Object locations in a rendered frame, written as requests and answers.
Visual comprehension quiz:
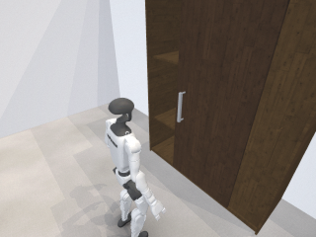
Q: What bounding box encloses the right robot shin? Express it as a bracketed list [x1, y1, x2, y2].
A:
[130, 214, 146, 237]

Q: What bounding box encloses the left robot upper arm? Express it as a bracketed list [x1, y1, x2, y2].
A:
[105, 118, 117, 145]

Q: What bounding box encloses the robot right thigh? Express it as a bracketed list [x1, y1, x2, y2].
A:
[126, 180, 149, 221]

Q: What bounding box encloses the handle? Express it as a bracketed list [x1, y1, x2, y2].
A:
[177, 92, 186, 122]
[263, 129, 281, 168]

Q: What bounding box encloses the right robot hand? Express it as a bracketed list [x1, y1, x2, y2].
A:
[150, 200, 167, 221]

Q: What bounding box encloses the wardrobe door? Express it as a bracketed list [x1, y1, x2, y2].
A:
[173, 0, 290, 207]
[228, 0, 316, 228]

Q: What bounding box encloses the right robot upper arm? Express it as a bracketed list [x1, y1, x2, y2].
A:
[124, 136, 145, 183]

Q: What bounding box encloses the right robot forearm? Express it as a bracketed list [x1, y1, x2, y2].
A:
[135, 173, 157, 206]

